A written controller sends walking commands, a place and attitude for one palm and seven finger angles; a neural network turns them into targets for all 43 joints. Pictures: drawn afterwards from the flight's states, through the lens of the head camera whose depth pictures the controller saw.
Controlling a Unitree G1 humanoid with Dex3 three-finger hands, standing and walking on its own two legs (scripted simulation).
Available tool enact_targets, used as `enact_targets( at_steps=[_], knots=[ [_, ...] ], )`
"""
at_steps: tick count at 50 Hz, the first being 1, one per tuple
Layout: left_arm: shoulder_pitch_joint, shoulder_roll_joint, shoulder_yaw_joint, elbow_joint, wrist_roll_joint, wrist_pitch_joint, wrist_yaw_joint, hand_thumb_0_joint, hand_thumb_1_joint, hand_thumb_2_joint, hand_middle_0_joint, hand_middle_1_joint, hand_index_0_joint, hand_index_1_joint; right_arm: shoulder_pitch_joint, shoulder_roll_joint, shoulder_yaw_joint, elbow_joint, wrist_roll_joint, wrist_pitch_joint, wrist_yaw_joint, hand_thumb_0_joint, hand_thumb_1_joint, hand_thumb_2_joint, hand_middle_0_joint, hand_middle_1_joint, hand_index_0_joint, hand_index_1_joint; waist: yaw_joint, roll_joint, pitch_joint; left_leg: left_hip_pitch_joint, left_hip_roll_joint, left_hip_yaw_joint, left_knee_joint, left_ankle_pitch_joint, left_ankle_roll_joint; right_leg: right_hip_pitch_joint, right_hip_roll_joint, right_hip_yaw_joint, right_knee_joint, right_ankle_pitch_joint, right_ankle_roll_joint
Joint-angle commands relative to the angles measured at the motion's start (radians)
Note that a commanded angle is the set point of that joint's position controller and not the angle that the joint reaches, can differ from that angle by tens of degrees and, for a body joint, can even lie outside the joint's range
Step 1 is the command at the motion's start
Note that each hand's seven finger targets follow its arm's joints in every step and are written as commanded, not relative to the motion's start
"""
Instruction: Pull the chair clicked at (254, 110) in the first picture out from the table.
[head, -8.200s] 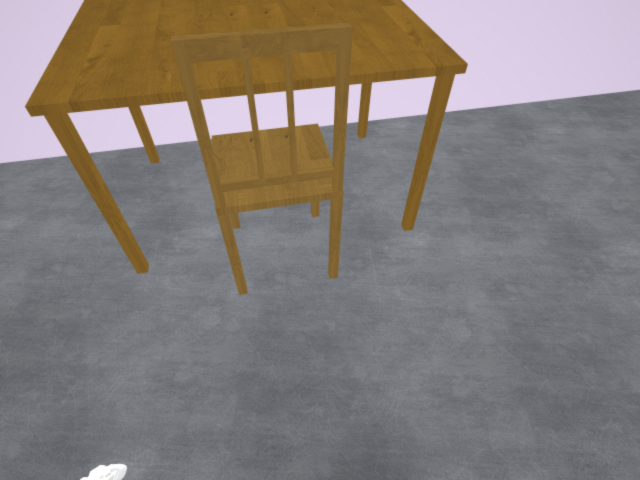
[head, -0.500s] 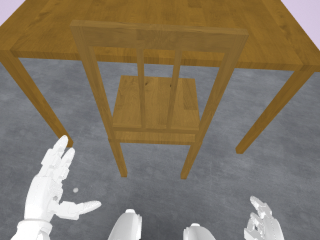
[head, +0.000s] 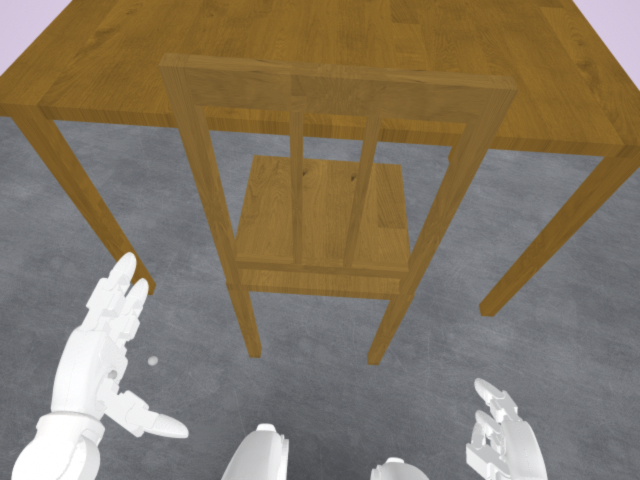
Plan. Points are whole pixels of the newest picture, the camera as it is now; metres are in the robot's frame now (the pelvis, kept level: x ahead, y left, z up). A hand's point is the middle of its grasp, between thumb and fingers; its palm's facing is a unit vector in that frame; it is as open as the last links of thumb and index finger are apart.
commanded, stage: raise the hand toward the chair's back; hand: left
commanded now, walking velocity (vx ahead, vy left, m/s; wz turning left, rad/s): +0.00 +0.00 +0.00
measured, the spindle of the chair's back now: (297, 201) +0.50 +0.07 +0.02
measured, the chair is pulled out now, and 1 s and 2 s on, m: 0.00 0.00 0.00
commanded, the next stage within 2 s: aim the fingers beside a spindle in 0.56 s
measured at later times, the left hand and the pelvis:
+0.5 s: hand (171, 349) +0.25 +0.19 +0.05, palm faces +0.03 -1.00 -0.06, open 16.9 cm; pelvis +0.01 -0.02 +0.00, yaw +0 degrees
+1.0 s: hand (184, 335) +0.27 +0.18 +0.04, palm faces +0.01 -1.00 -0.06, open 16.9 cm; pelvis +0.00 -0.02 +0.00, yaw +0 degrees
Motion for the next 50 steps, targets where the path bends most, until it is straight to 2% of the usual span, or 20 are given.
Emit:
enact_targets(
  at_steps=[1,2,4,6,9,10,11,16,20,22,25,28,31,37,40,42,43,46,47,50],
  knots=[
    [-0.078,0.133,0.087,-0.184,-0.022,-0.060,-0.005,0.000,-0.500,0.300,-0.060,-0.080,-0.060,-0.080,-0.026,-0.154,-0.069,-0.136,0.001,-0.057,-0.015,0.000,-0.900,-0.900,0.200,0.300,0.200,0.300,-0.015,0.048,-0.228,0.311,-0.019,-0.032,-0.201,0.152,0.001,-0.010,0.052,-0.001,-0.175,0.167,-0.040],
    [-0.089,0.138,0.091,-0.184,-0.025,-0.062,-0.006,0.000,-0.500,0.300,-0.060,-0.080,-0.060,-0.080,-0.024,-0.155,-0.072,-0.132,0.002,-0.058,-0.016,0.000,-0.900,-0.900,0.200,0.300,0.200,0.300,-0.019,0.031,-0.230,0.311,-0.018,-0.030,-0.198,0.159,0.001,-0.006,0.051,0.000,-0.178,0.177,-0.039],
    [-0.092,0.138,0.091,-0.183,-0.026,-0.066,-0.006,0.000,-0.500,0.300,-0.060,-0.080,-0.060,-0.080,-0.022,-0.157,-0.073,-0.130,0.002,-0.061,-0.015,0.000,-0.900,-0.900,0.200,0.300,0.200,0.300,-0.014,0.050,-0.238,0.316,-0.018,-0.029,-0.201,0.166,0.000,-0.003,0.050,0.001,-0.176,0.178,-0.040],
    [-0.067,0.127,0.090,-0.146,-0.028,-0.059,-0.010,0.000,-0.500,0.300,-0.060,-0.080,-0.060,-0.080,-0.021,-0.156,-0.076,-0.127,0.003,-0.060,-0.014,0.000,-0.900,-0.900,0.200,0.300,0.200,0.300,-0.016,0.013,-0.222,0.300,-0.020,-0.024,-0.199,0.173,0.002,0.007,0.051,0.002,-0.185,0.190,-0.037],
    [-0.072,0.139,0.096,-0.171,-0.027,-0.073,-0.009,0.000,-0.500,0.300,-0.060,-0.080,-0.060,-0.080,-0.018,-0.158,-0.079,-0.127,0.002,-0.063,-0.011,0.000,-0.900,-0.900,0.200,0.300,0.200,0.300,-0.011,0.043,-0.246,0.314,-0.019,-0.020,-0.197,0.190,0.002,0.013,0.048,0.006,-0.181,0.202,-0.038],
    [-0.065,0.149,0.103,-0.158,-0.022,-0.073,-0.003,0.000,-0.500,0.300,-0.060,-0.080,-0.060,-0.080,-0.019,-0.157,-0.080,-0.124,0.003,-0.062,-0.011,0.000,-0.900,-0.900,0.200,0.300,0.200,0.300,-0.012,0.031,-0.229,0.309,-0.019,-0.018,-0.196,0.189,0.004,0.014,0.051,0.008,-0.185,0.203,-0.038],
    [-0.071,0.141,0.097,-0.160,-0.023,-0.076,-0.001,0.000,-0.500,0.300,-0.060,-0.080,-0.060,-0.080,-0.019,-0.155,-0.078,-0.127,0.003,-0.061,-0.009,0.000,-0.900,-0.900,0.200,0.300,0.200,0.300,-0.012,0.045,-0.218,0.301,-0.022,-0.017,-0.202,0.175,0.002,0.013,0.048,0.007,-0.187,0.192,-0.038],
    [-0.078,0.145,0.103,-0.161,-0.022,-0.096,0.008,0.000,-0.500,0.300,-0.060,-0.080,-0.060,-0.080,-0.016,-0.155,-0.082,-0.123,0.002,-0.062,-0.008,0.000,-0.900,-0.900,0.200,0.300,0.200,0.300,-0.017,0.034,-0.229,0.297,-0.022,-0.007,-0.189,0.187,0.005,0.021,0.047,0.016,-0.187,0.215,-0.036],
    [-0.083,0.136,0.096,-0.128,-0.027,-0.098,-0.002,0.000,-0.500,0.300,-0.060,-0.080,-0.060,-0.080,-0.017,-0.155,-0.082,-0.121,0.005,-0.059,-0.009,0.000,-0.900,-0.900,0.200,0.300,0.200,0.300,-0.021,0.003,-0.208,0.276,-0.024,-0.002,-0.185,0.169,0.008,0.027,0.047,0.026,-0.201,0.204,-0.034],
    [-0.102,0.142,0.094,-0.145,-0.027,-0.103,-0.006,0.000,-0.500,0.300,-0.060,-0.080,-0.060,-0.080,-0.016,-0.156,-0.081,-0.123,0.005,-0.061,-0.010,0.000,-0.900,-0.900,0.200,0.300,0.200,0.300,-0.023,0.031,-0.218,0.281,-0.027,0.002,-0.182,0.164,0.008,0.024,0.043,0.031,-0.201,0.203,-0.033],
    [-0.091,0.147,0.100,-0.131,-0.027,-0.104,-0.008,0.000,-0.500,0.300,-0.060,-0.080,-0.060,-0.080,-0.018,-0.154,-0.081,-0.121,0.005,-0.061,-0.013,0.000,-0.900,-0.900,0.200,0.300,0.200,0.300,-0.020,0.006,-0.218,0.276,-0.026,0.002,-0.178,0.167,0.010,0.035,0.045,0.036,-0.205,0.208,-0.033],
    [-0.104,0.147,0.102,-0.149,-0.030,-0.108,-0.012,0.000,-0.500,0.300,-0.060,-0.080,-0.060,-0.080,-0.020,-0.151,-0.079,-0.121,0.003,-0.064,-0.012,0.000,-0.900,-0.900,0.200,0.300,0.200,0.300,-0.018,0.036,-0.231,0.286,-0.028,0.003,-0.175,0.183,0.009,0.036,0.042,0.035,-0.196,0.228,-0.034],
    [-0.094,0.138,0.100,-0.124,-0.032,-0.105,-0.014,0.000,-0.500,0.300,-0.060,-0.080,-0.060,-0.080,-0.021,-0.150,-0.080,-0.121,0.003,-0.063,-0.013,0.000,-0.900,-0.900,0.200,0.300,0.200,0.300,-0.023,-0.006,-0.223,0.270,-0.029,0.007,-0.167,0.177,0.011,0.040,0.042,0.042,-0.205,0.229,-0.029],
    [-0.161,0.142,0.099,-0.080,-0.030,-0.111,-0.027,0.000,-0.500,0.300,-0.060,-0.080,-0.060,-0.080,-0.019,-0.156,-0.078,-0.111,0.003,-0.064,-0.017,0.000,-0.900,-0.900,0.200,0.300,0.200,0.300,-0.031,-0.001,-0.203,0.240,-0.029,0.009,-0.147,0.155,0.011,0.005,0.039,0.053,-0.196,0.203,-0.029],
    [-0.212,0.151,0.101,-0.083,-0.030,-0.123,-0.032,0.000,-0.500,0.300,-0.060,-0.080,-0.060,-0.080,-0.014,-0.158,-0.077,-0.106,0.002,-0.068,-0.018,0.000,-0.900,-0.900,0.200,0.300,0.200,0.300,-0.030,0.007,-0.235,0.243,-0.028,0.006,-0.136,0.168,0.012,0.006,0.040,0.053,-0.181,0.213,-0.032],
    [-0.207,0.137,0.089,-0.080,-0.031,-0.125,-0.035,0.000,-0.500,0.300,-0.060,-0.080,-0.060,-0.080,-0.016,-0.158,-0.079,-0.110,0.002,-0.069,-0.016,0.000,-0.900,-0.900,0.200,0.300,0.200,0.300,-0.028,0.018,-0.248,0.255,-0.029,0.008,-0.138,0.174,0.012,0.001,0.038,0.050,-0.177,0.223,-0.031],
    [-0.212,0.154,0.103,-0.082,-0.030,-0.126,-0.034,0.000,-0.500,0.300,-0.060,-0.080,-0.060,-0.080,-0.014,-0.160,-0.080,-0.107,0.001,-0.070,-0.016,0.000,-0.900,-0.900,0.200,0.300,0.200,0.300,-0.022,0.030,-0.265,0.256,-0.028,0.006,-0.136,0.181,0.011,0.005,0.037,0.051,-0.171,0.229,-0.033],
    [-0.224,0.152,0.107,-0.033,-0.028,-0.114,-0.029,0.000,-0.500,0.300,-0.060,-0.080,-0.060,-0.080,-0.014,-0.160,-0.078,-0.106,0.001,-0.062,-0.014,0.000,-0.900,-0.900,0.200,0.300,0.200,0.300,-0.025,0.001,-0.244,0.228,-0.029,0.009,-0.133,0.165,0.011,-0.004,0.039,0.053,-0.172,0.215,-0.030],
    [-0.249,0.169,0.125,-0.030,-0.027,-0.116,-0.025,0.000,-0.500,0.300,-0.060,-0.080,-0.060,-0.080,-0.011,-0.164,-0.080,-0.101,0.001,-0.060,-0.014,0.000,-0.900,-0.900,0.200,0.300,0.200,0.300,-0.026,0.005,-0.249,0.227,-0.027,0.008,-0.130,0.165,0.011,-0.013,0.039,0.053,-0.167,0.214,-0.031],
    [-0.255,0.153,0.108,-0.016,-0.023,-0.116,-0.024,0.000,-0.500,0.300,-0.060,-0.080,-0.060,-0.080,-0.010,-0.164,-0.079,-0.106,0.000,-0.058,-0.011,0.000,-0.900,-0.900,0.200,0.300,0.200,0.300,-0.021,0.010,-0.258,0.229,-0.025,0.003,-0.132,0.166,0.011,-0.019,0.041,0.045,-0.156,0.208,-0.034]
  ],
)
